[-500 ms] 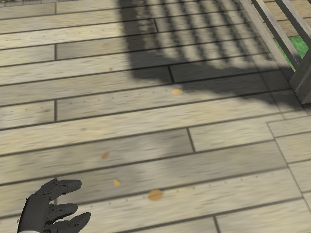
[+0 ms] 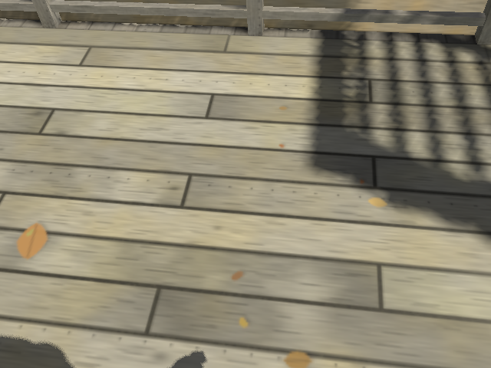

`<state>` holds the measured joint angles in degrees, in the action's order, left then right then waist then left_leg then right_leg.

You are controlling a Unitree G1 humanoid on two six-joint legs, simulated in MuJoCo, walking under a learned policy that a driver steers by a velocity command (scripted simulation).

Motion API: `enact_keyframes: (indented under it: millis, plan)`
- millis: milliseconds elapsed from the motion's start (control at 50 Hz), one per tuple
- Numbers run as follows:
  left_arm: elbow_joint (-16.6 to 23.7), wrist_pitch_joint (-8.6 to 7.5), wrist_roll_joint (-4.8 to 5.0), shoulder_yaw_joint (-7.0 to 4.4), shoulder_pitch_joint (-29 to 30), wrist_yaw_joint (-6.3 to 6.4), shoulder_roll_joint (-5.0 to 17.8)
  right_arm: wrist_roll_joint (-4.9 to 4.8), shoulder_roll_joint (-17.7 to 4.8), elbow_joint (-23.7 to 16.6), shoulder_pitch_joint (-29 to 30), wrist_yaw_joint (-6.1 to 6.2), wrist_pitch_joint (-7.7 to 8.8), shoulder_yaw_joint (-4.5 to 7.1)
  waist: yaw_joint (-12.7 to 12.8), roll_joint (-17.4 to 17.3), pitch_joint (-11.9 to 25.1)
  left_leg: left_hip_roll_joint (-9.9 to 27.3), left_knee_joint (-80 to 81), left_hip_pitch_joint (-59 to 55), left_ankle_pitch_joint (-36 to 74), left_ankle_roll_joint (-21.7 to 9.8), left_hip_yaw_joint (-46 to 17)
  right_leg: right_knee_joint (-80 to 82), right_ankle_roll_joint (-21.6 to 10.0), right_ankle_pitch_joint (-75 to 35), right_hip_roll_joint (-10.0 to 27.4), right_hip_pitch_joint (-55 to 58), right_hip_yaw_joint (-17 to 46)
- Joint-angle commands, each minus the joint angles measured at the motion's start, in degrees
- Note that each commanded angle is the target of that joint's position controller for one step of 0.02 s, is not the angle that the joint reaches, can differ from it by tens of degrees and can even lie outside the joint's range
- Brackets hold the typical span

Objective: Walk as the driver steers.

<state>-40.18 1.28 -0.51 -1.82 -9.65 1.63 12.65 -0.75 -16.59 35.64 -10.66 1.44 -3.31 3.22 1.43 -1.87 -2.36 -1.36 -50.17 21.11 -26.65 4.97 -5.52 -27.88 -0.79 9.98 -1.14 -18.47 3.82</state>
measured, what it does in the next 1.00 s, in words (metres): steps on the spot: left foot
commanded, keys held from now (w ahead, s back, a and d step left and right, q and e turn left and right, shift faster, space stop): shift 1.00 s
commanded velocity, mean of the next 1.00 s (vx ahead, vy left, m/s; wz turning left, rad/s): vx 0.00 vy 0.00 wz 0.04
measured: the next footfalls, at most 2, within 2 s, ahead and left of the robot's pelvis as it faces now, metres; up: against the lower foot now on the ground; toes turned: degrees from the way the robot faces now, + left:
left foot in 0.08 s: +0.01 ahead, +0.14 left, +0.00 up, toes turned -3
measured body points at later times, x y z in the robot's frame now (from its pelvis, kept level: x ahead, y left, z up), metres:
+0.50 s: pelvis +0.01 +0.02 -0.01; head +0.01 +0.03 +0.44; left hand +0.12 +0.28 -0.13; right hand +0.12 -0.21 -0.13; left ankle -0.03 +0.14 -0.74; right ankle +0.05 -0.12 -0.74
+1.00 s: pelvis +0.02 +0.02 +0.00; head +0.02 +0.03 +0.45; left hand +0.09 +0.28 -0.15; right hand +0.07 -0.22 -0.14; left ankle -0.03 +0.14 -0.74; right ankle +0.05 -0.12 -0.74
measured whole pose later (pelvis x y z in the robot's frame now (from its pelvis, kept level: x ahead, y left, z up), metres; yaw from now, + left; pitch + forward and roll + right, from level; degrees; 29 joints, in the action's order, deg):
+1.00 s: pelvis +0.02 +0.02 +0.00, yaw +0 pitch -1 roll +0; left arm -56.1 0.9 0.0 -3.0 -10.2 2.8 11.8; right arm 0.3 -10.9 50.0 -17.6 1.9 1.0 1.8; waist 0.6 0.2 -1.9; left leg -2.0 -30.4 8.8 -20.3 -0.8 -2.6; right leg -31.0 2.0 13.5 0.4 -16.3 4.2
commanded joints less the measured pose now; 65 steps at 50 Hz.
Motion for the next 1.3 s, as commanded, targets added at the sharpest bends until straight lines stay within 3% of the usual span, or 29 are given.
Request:
enact_keyframes:
  millis: [20, 60, 80, 100, 120, 140, 160, 200, 240, 420, 580, 920, 1300]
  plan:
    - [2.9, -0.22, 0.44, -2.72, -0.1, 0.28, 10.5, -0.24, -3.5, -3.0, 0.5, -0.14, 1.41, 0.86, 0.8, 14.5, 7.3, 0.0, 15.3, -3.3, 3.5, -0.9, 4.1, 7.5, -11.1, -4.5, 11.3, 9.5, 13.2]
    - [2.0, -0.40, 1.45, -2.40, -1.5, 0.30, 9.8, 0.30, -3.0, -0.6, -2.7, -0.37, 1.65, 0.87, -1.0, 12.6, 6.7, -0.8, 28.1, -10.6, 13.2, -3.6, 4.8, 5.9, -8.8, -5.0, 10.3, 5.9, 12.3]
    - [1.4, -0.96, 1.32, -2.21, -3.0, 0.16, 9.2, 1.15, -4.3, -0.9, -2.8, -0.33, 1.80, 0.91, -0.7, 10.0, 7.2, 1.7, 28.3, -14.9, 16.8, -5.5, 1.6, 4.5, -6.0, -3.9, 9.6, 2.4, 11.2]
    - [2.2, -1.97, 0.00, -1.61, -3.1, -0.35, 7.4, 2.21, -7.4, -1.4, -3.1, -0.02, 1.87, 1.34, 0.5, 1.3, 9.0, 8.1, 25.5, -18.7, 26.6, -8.2, -4.2, -0.9, -2.8, -1.7, 6.4, -2.1, 6.4]
    - [3.0, -2.66, -0.39, -1.09, -1.3, -0.62, 4.8, 2.72, -6.1, 0.3, -2.1, -0.62, 2.26, 1.18, 1.3, -9.6, 8.2, 10.5, 27.0, -9.9, 19.5, -11.9, -7.2, -0.9, 0.3, 5.5, 1.5, 0.2, -0.5]
    - [2.7, -2.82, -1.15, -1.32, 1.2, -0.66, 6.3, 2.78, -1.9, -1.0, 0.6, -1.06, 2.90, 0.00, 0.3, -6.9, 5.7, 9.5, 29.0, -5.9, 13.2, -11.8, -7.2, -1.0, 2.1, 3.2, 2.1, 3.5, -0.1]
    - [2.5, -2.75, -1.20, -1.44, 2.2, -0.80, 5.9, 2.99, -0.7, -0.4, 0.5, -1.08, 3.34, -0.37, 0.0, -5.7, 4.9, 7.8, 29.1, -4.5, 8.9, -10.0, -5.8, -0.8, 2.3, 0.8, 1.9, 4.9, 0.0]
    - [1.6, -2.22, -0.87, -1.64, 1.3, -0.62, 5.9, 2.37, -2.3, 0.3, -0.7, -0.98, 4.11, -0.07, -0.2, -4.2, 2.2, 6.1, 28.9, -2.1, 7.3, -8.1, -4.5, -1.0, 1.9, -1.4, 2.0, 5.8, 0.6]
    - [1.0, -2.25, -0.39, -1.70, 0.5, -0.62, 5.8, 2.06, -2.1, 0.9, -2.2, -0.62, 4.45, -0.26, -0.1, -3.1, 1.2, 5.2, 28.3, -1.4, 7.9, -7.5, -3.7, -0.8, 1.2, -2.0, 2.3, 6.1, 1.1]
    - [-2.2, -2.22, -0.09, -1.96, -0.6, -0.09, 5.6, 1.53, -0.7, 2.4, -4.3, -0.26, 4.62, -0.52, -0.6, 1.6, 2.1, 3.5, 26.1, -2.9, 12.6, -7.5, -2.0, -1.1, 1.3, -5.3, 2.8, 7.2, 1.6]
    - [-4.8, -1.82, 0.19, -2.10, -0.8, 0.56, 5.6, 1.32, 0.1, 4.5, -5.7, -0.15, 4.66, -0.41, -0.7, 1.7, 3.1, 2.5, 25.2, -3.9, 16.3, -7.1, -0.7, -1.9, 1.0, -7.8, 3.0, 8.3, 1.7]
    - [-12.7, -0.93, 0.53, -2.26, -0.6, 1.28, 5.0, 1.05, 0.2, 11.2, -8.9, 0.62, 4.88, -0.20, -0.8, 1.8, 1.3, 1.8, 26.5, -4.5, 16.5, -6.5, 0.6, -0.5, 0.7, -7.3, 2.6, 9.0, 1.3]
    - [-19.6, -0.62, 0.63, -1.67, -1.7, 1.48, 4.4, 0.92, 1.2, 19.3, -11.7, 0.73, 4.86, -1.08, -0.8, 1.6, -0.4, 1.6, 28.4, -5.2, 15.3, -6.4, 1.6, 1.5, 0.8, -5.4, 2.0, 8.8, 0.4]
Keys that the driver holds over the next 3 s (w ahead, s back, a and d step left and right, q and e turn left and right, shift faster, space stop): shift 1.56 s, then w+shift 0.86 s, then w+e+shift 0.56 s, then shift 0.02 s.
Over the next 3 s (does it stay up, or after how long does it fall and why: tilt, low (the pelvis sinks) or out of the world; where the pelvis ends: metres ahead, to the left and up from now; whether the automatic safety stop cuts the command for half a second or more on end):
stays up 1.02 -0.06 -0.01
